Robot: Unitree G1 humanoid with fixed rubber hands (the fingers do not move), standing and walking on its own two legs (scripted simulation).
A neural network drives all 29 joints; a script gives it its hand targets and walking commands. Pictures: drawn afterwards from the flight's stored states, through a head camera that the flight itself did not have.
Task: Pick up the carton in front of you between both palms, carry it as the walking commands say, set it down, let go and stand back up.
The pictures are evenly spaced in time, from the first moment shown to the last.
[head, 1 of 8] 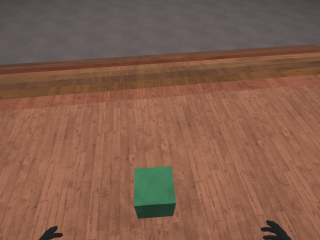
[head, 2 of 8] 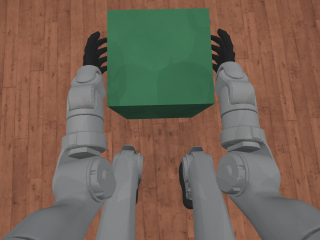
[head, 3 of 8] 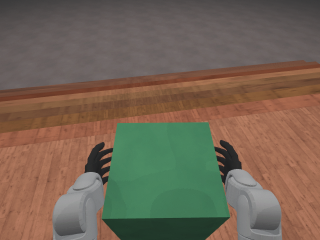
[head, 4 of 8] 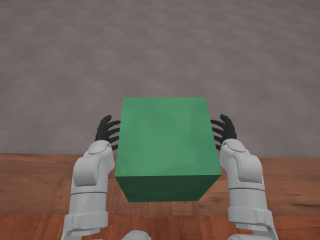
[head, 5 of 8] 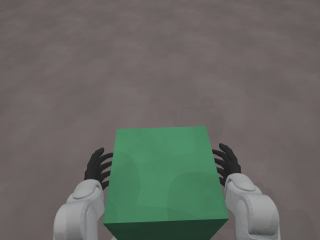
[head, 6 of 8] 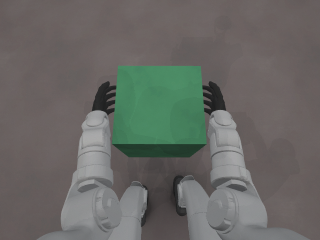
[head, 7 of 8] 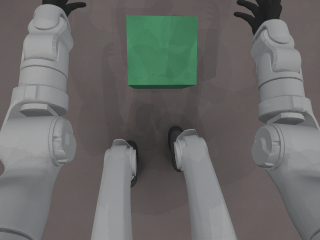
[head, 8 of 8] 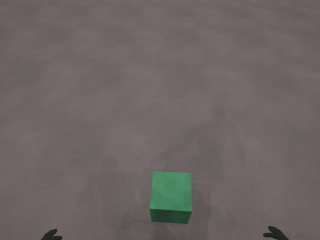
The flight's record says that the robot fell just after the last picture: no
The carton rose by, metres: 0.69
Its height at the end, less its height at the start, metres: -1.12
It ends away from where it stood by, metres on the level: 5.86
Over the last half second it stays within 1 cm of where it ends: yes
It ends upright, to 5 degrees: yes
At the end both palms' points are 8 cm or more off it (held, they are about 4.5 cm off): yes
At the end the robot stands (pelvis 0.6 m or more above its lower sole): yes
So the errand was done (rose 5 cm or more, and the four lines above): yes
